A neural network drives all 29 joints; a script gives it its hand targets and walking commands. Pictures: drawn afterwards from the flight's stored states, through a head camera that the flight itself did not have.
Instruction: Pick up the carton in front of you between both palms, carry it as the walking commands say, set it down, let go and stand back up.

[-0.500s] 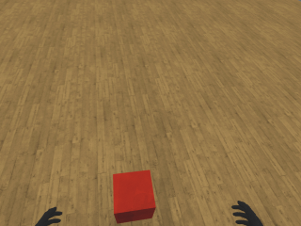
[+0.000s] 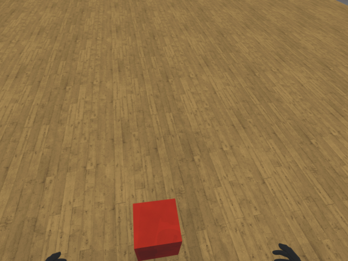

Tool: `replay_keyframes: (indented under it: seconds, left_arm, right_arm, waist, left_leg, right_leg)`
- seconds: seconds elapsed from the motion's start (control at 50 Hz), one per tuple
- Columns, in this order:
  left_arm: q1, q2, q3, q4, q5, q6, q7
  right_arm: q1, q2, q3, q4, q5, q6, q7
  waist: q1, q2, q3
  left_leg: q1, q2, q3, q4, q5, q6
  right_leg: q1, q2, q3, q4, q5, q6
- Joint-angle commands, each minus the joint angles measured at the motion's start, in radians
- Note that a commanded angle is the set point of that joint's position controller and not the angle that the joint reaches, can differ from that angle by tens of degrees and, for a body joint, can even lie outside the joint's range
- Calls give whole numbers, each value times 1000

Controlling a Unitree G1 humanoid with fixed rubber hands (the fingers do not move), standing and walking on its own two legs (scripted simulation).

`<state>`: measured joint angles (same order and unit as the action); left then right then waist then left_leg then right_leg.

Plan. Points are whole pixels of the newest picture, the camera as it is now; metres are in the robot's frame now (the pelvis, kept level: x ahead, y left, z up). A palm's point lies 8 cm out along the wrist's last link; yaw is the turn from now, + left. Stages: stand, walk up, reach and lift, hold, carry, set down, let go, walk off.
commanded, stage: stand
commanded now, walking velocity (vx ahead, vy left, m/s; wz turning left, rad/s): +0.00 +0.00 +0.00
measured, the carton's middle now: (156, 230) +0.39 +0.05 -0.65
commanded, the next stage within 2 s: none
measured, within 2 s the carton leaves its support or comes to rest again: neither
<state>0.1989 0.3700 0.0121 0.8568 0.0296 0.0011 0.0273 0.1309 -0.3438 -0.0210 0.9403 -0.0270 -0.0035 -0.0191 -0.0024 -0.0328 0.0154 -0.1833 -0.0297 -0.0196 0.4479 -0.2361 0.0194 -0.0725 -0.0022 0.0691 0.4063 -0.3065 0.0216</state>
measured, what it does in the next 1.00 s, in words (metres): stands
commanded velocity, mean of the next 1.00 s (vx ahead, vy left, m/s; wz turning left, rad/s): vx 0.00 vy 0.00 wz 0.00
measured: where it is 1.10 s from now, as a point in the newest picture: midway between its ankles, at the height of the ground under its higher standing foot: outside the picture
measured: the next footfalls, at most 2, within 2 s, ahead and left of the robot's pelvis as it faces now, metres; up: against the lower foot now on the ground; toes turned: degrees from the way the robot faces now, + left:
none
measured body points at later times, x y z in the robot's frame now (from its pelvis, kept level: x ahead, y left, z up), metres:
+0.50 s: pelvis -0.01 +0.00 +0.00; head -0.02 +0.01 +0.45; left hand +0.08 +0.31 -0.12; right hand +0.09 -0.32 -0.11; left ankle +0.00 +0.11 -0.74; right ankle -0.05 -0.14 -0.74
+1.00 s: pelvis -0.02 -0.01 +0.00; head -0.02 +0.00 +0.45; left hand +0.07 +0.31 -0.12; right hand +0.09 -0.32 -0.11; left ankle +0.00 +0.11 -0.74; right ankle -0.05 -0.14 -0.74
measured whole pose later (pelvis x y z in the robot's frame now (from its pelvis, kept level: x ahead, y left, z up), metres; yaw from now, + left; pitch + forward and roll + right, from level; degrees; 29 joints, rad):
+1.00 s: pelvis -0.02 -0.01 +0.00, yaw +1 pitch -2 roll +0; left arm 0.15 0.40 0.00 1.01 0.02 -0.01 0.01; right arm 0.10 -0.38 0.00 1.06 -0.01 -0.01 -0.01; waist 0.00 -0.02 0.03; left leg -0.17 -0.02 -0.05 0.38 -0.17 0.01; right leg -0.05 0.00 0.04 0.34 -0.25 0.02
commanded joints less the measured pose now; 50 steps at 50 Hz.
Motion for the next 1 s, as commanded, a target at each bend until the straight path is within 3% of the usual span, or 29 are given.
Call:
replay_keyframes:
  seconds: [0.0, 0.34, 0.98]
  left_arm:
    - [-20, 150, 31, -34, 0, -13, 3]
    - [-37, 172, 21, 50, -5, -16, -3]
    - [-71, 192, 17, 118, -13, -17, -9]
  right_arm:
    - [-38, -169, -31, -35, 2, -11, -3]
    - [-47, -193, -19, 36, 9, -13, 1]
    - [-66, -216, -8, 83, 15, -14, 3]
  waist:
    - [-1, 30, -25]
    - [0, 31, -8]
    - [2, 35, -17]
  left_leg:
    - [67, 111, -106, -66, 231, 6]
    - [66, 119, -121, -103, 183, 5]
    - [65, 125, -136, -112, 214, 6]
  right_leg:
    - [-70, -79, 53, -66, 212, -18]
    - [-63, -88, 57, -106, 177, -24]
    - [-43, -97, 44, -126, 181, -29]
